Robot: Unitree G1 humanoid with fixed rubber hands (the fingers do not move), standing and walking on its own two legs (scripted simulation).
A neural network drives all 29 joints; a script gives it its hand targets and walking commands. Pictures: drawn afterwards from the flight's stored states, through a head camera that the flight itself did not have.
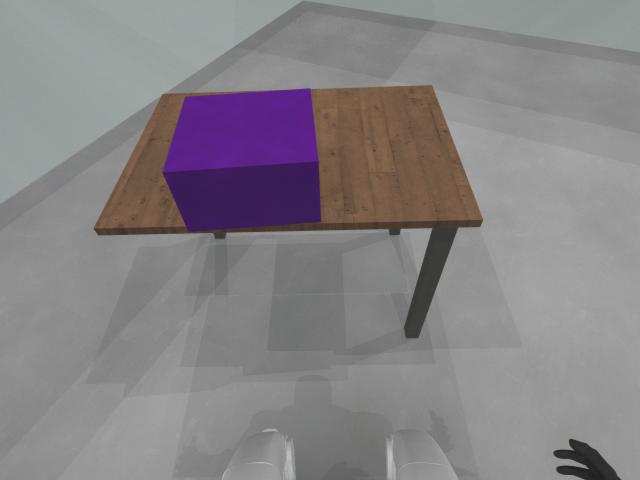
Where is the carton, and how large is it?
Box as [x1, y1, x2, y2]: [162, 88, 320, 231]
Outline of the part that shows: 309,88 185,97 162,172 188,231 320,221 318,161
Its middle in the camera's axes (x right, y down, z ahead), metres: -0.14 -0.18 +0.81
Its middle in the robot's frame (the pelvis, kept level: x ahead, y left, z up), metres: +0.72 +0.17 -0.02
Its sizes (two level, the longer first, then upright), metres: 0.272 0.255 0.155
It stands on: a table, 0.59 m high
